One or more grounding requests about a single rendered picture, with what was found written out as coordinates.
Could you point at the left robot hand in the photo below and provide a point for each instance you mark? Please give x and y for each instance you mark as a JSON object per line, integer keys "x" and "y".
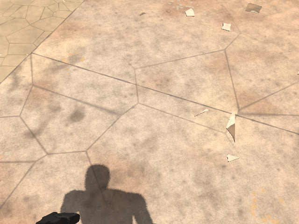
{"x": 60, "y": 218}

